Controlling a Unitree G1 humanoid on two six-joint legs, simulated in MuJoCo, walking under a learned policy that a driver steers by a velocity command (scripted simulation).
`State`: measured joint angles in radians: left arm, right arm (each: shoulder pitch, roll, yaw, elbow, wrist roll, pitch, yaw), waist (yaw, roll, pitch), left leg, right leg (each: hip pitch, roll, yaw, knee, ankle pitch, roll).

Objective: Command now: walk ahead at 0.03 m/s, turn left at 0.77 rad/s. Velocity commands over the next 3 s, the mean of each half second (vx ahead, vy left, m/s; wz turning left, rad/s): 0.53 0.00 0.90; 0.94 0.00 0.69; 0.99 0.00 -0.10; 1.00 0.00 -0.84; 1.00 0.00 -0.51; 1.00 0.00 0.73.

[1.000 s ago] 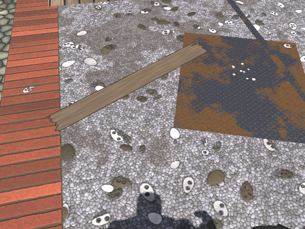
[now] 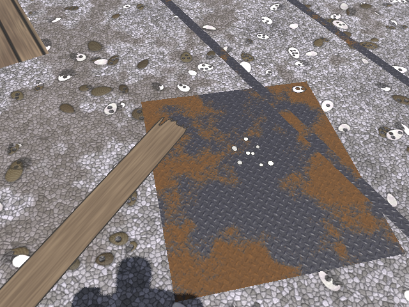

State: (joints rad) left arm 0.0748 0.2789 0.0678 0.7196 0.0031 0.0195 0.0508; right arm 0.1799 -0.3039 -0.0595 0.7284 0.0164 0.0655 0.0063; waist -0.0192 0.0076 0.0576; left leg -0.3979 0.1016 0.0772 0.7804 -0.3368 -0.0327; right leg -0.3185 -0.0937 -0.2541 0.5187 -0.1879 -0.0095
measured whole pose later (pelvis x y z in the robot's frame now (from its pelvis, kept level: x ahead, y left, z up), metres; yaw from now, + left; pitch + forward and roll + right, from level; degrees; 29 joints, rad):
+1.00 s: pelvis +0.49 +0.25 -0.02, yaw +47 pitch +2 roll +1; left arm 0.55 0.22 0.00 0.95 0.02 -0.07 0.01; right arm 0.06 -0.29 0.00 0.68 -0.05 -0.03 0.04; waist 0.08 0.04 0.05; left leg -0.49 -0.12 0.11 0.69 -0.24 0.17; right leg -0.02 -0.05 -0.10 1.10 -0.39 -0.04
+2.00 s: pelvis +1.25 +0.89 +0.01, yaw +15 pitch +2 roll +2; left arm 0.17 0.38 0.08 0.73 0.03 0.00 -0.05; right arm 0.35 -0.33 -0.05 0.81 -0.04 -0.10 -0.01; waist -0.03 -0.05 0.01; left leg -0.14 0.03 0.15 0.42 -0.29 -0.02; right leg -0.62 -0.03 -0.01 1.28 -0.26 -0.10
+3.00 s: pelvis +2.18 +1.05 +0.01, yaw +25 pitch +2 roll +0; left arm -0.03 0.25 -0.06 0.56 0.04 -0.07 -0.02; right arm 0.48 -0.31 -0.08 0.86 0.00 -0.06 0.02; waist -0.12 0.00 0.01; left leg 0.02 -0.18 -0.21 0.29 -0.32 0.15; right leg -0.70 -0.12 0.10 0.67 0.00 0.05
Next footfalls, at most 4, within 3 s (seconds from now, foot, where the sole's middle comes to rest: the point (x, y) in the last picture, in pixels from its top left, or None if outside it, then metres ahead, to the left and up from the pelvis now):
0.02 left None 0.05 0.11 -0.77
0.50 right None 0.32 -0.03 -0.77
0.94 left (89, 284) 0.53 0.36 -0.77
1.38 right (44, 171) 0.98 0.61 -0.77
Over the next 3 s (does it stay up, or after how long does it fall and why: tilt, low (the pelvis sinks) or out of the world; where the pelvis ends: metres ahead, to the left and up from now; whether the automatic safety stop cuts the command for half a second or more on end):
stays up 2.18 1.05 0.01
